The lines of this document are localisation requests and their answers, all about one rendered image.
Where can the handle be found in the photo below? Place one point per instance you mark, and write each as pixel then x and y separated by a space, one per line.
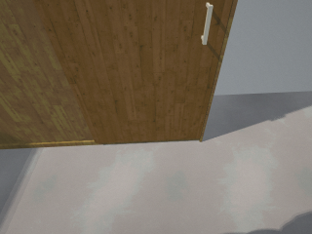
pixel 204 37

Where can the wardrobe door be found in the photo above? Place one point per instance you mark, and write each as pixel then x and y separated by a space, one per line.
pixel 36 100
pixel 138 68

